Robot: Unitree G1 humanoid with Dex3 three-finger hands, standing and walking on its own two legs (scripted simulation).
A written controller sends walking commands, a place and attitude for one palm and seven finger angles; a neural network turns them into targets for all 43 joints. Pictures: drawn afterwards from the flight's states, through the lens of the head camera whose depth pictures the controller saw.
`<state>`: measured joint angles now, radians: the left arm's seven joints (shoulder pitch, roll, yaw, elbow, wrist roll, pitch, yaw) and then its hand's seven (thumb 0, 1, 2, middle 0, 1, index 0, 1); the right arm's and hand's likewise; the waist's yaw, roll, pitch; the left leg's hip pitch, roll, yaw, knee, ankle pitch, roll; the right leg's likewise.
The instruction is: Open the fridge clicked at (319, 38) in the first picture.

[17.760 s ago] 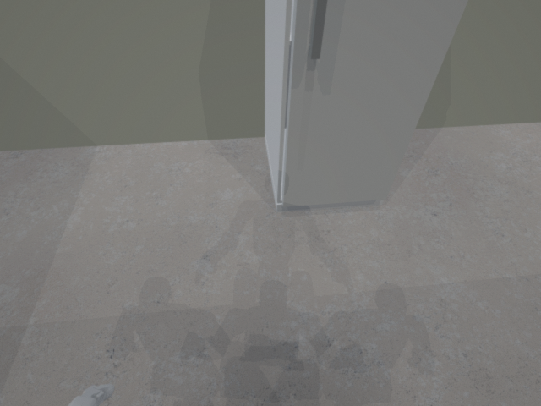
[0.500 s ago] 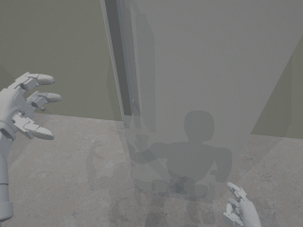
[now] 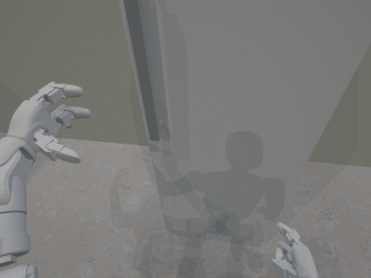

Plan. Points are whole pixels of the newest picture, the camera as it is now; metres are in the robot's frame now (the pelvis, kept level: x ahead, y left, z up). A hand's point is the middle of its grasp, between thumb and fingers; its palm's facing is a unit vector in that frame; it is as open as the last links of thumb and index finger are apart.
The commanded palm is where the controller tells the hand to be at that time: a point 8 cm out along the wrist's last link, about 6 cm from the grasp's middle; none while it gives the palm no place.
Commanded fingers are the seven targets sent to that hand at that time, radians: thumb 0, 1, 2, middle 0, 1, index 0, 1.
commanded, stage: move the hooked fingers beside the handle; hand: left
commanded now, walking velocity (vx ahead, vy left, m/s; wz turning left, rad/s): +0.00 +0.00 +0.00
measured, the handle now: (148, 65) +0.49 +0.14 +0.25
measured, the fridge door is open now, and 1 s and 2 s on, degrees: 0 0 0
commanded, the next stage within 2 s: none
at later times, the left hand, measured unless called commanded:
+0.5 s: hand (88, 112) +0.35 +0.24 +0.21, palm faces -0.01 -1.00 -0.04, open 14.0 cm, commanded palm +0.32 +0.29 +0.22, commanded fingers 0.00 -0.50 0.30 -0.30 -1.20 -0.30 -1.20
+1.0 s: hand (108, 106) +0.39 +0.22 +0.20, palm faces +0.00 -1.00 -0.02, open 14.0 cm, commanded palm +0.37 +0.27 +0.21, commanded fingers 0.00 -0.50 0.30 -0.30 -1.20 -0.30 -1.20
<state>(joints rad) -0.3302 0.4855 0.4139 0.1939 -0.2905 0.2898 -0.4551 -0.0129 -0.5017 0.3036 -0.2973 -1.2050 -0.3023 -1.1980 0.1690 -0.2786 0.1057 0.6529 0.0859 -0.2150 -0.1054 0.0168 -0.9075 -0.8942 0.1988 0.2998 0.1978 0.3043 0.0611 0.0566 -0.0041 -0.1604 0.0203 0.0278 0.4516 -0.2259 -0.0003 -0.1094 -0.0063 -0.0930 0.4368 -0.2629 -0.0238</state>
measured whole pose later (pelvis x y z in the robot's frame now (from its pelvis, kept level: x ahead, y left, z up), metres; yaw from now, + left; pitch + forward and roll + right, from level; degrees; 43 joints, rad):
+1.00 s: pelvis +0.00 +0.01 +0.00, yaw -1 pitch -2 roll +0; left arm -0.59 0.43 0.31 0.51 -0.21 0.26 -0.29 -0.01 -0.50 0.30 -0.30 -1.20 -0.30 -1.20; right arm 0.21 -0.27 0.08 0.68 0.08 -0.16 -0.11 0.02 -0.91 -0.89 0.20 0.30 0.20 0.30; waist 0.00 0.04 -0.02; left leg -0.19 0.02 0.05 0.44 -0.22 0.01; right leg -0.15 -0.01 -0.07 0.43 -0.25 -0.02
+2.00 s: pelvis +0.01 +0.01 +0.00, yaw -2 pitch +1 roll +0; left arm -0.71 0.41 0.29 0.68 -0.18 0.18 -0.25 -0.01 -0.50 0.30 -0.30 -1.20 -0.30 -1.20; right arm 0.23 -0.27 0.07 0.66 0.07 -0.12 -0.10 0.01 -0.91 -0.89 0.20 0.30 0.20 0.30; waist -0.01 0.03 -0.02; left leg -0.23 0.02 0.06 0.44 -0.22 0.01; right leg -0.19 -0.01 -0.06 0.43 -0.25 -0.02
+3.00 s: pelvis +0.01 +0.01 +0.00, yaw -3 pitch +1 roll +0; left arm -0.68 0.43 0.30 0.66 -0.19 0.18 -0.27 -0.01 -0.50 0.30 -0.29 -1.20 -0.30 -1.20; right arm 0.30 -0.28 0.05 0.67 0.07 -0.11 -0.09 0.01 -0.91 -0.89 0.20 0.30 0.20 0.30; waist -0.02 0.04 -0.04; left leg -0.22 0.02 0.07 0.43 -0.23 0.01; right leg -0.19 0.00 -0.04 0.42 -0.25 -0.01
